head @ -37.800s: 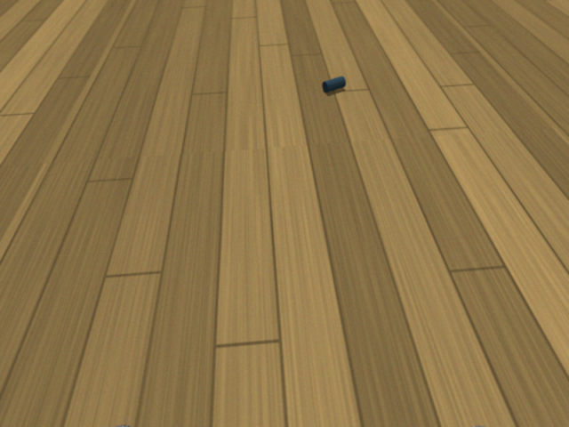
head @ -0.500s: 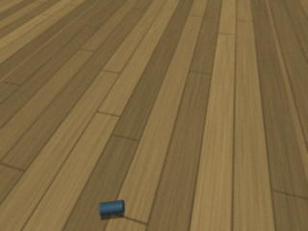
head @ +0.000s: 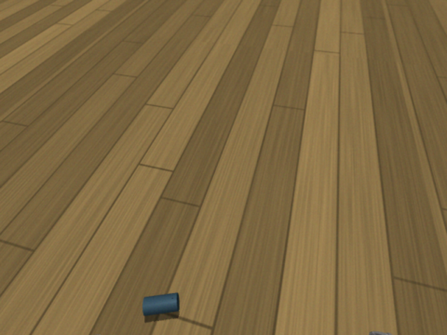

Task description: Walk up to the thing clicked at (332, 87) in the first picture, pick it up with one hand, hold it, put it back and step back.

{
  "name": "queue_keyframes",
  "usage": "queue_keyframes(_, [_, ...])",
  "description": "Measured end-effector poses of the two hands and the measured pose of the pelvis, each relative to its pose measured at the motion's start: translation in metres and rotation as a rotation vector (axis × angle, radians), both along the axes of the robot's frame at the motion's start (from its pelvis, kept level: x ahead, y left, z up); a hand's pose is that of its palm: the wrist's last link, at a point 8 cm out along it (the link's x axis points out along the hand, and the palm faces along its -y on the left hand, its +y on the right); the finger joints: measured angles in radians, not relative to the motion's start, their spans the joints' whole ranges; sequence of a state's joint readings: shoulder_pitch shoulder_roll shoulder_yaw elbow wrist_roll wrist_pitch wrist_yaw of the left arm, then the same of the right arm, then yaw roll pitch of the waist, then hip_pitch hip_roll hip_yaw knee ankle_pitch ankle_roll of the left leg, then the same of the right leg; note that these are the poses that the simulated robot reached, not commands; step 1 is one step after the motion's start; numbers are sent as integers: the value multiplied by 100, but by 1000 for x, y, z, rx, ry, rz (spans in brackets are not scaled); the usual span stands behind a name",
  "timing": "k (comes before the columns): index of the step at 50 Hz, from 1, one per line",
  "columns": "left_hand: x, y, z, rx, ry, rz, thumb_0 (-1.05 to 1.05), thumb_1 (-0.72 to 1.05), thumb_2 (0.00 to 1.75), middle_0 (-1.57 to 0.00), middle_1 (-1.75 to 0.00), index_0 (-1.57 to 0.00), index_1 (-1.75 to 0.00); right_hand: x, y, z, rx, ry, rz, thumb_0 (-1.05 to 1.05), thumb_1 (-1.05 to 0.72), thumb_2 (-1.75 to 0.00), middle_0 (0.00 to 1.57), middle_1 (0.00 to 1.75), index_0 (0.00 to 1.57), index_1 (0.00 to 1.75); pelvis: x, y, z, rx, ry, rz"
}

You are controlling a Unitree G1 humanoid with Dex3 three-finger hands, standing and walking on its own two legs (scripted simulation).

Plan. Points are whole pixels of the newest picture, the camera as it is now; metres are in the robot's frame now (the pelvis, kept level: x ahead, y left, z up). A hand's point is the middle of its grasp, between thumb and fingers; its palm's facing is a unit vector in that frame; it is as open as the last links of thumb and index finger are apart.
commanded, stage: stand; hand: left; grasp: from above
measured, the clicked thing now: (161, 304) +0.33 +0.30 -0.75
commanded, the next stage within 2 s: step back in 0.42 s
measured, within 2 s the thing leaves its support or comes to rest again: neither
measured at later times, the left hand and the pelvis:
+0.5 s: hand out of the picture +0.06 +0.25 -0.16, palm faces -0.01 -0.94 -0.34, open 7.4 cm; pelvis -0.01 +0.00 +0.00, yaw +0 degrees
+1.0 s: hand out of the picture +0.03 +0.30 -0.18, palm faces -0.11 -0.92 -0.37, open 7.4 cm; pelvis -0.10 +0.04 -0.02, yaw -4 degrees
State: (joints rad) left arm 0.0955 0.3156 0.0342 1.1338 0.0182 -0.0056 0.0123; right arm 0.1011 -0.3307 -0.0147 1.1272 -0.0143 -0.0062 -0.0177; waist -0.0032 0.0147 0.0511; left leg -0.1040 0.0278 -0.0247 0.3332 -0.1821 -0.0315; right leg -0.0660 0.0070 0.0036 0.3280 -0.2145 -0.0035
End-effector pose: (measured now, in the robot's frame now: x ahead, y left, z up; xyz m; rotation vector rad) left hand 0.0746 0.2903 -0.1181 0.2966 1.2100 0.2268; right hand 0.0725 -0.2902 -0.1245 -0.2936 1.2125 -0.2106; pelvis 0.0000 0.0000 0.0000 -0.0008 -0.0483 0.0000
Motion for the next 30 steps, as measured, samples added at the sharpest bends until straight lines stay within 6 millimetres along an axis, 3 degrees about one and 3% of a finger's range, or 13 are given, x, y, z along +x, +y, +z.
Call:
queue_keyframes(22, [-17, 0, -4, -10, 48, -14, 0, 90, 90, -21, -30, -20, -30, -25, 0, -3, 11, 62, -16, 0, -91, -90, 20, 30, 21, 30, -6, 0, 0, 0, 10, -4])
queue_keyframes(30, [-13, 26, -8, 29, 18, -28, 0, 90, 90, -21, -30, -20, -30, -27, -7, -4, -38, 47, -17, 0, -91, -90, 20, 30, 21, 30, -31, 13, -11, -9, 17, -9])
